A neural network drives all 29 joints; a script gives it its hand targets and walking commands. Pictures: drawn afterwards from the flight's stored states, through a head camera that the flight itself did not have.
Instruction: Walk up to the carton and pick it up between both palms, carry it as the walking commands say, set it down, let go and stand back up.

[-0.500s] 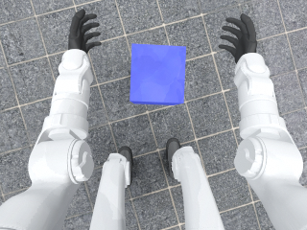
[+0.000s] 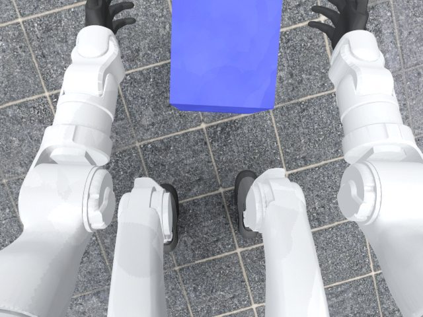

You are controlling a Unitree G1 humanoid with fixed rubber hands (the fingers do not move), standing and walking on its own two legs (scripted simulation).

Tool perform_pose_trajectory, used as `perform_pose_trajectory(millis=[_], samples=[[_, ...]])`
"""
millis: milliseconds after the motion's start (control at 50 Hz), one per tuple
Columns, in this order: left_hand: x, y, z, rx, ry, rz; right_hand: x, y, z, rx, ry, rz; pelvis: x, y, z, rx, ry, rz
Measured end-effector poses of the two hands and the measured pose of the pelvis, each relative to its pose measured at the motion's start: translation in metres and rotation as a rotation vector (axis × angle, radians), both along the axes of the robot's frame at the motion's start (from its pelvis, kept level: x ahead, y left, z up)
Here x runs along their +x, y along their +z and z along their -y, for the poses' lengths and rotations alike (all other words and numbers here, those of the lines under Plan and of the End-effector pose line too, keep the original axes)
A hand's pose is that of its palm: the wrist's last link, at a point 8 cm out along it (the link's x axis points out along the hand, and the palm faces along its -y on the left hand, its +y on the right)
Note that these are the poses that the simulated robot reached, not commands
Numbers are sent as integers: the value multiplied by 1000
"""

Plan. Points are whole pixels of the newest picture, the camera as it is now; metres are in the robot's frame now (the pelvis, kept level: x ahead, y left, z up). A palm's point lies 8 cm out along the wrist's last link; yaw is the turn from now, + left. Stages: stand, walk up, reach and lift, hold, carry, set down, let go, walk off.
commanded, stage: reach and lift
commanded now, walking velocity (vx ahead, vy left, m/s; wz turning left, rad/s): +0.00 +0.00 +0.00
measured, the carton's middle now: (220, 64) +0.53 -0.05 -0.35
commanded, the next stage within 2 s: none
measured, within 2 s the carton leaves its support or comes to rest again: neither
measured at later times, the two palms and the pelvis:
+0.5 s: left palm (131, 57) +0.54 +0.13 -0.27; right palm (305, 60) +0.51 -0.22 -0.27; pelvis -0.02 +0.00 -0.09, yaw +0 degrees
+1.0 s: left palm (136, 55) +0.54 +0.12 -0.27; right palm (302, 60) +0.52 -0.22 -0.27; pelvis -0.02 +0.00 -0.10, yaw +0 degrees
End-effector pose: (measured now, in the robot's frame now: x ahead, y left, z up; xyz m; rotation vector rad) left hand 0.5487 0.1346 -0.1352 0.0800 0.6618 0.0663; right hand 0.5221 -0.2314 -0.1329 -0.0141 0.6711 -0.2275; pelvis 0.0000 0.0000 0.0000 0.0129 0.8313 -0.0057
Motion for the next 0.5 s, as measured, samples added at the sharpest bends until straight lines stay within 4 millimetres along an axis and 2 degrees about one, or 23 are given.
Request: perform_pose_trajectory(millis=[220,500], samples=[[-5,-64,3,0,-7,-31,-3,-63,-3,5,0,-28,-8,-45,1,3,-1,57],[-8,-137,4,1,-18,-70,-8,-140,-7,15,6,-72,-16,-93,2,1,1,145]])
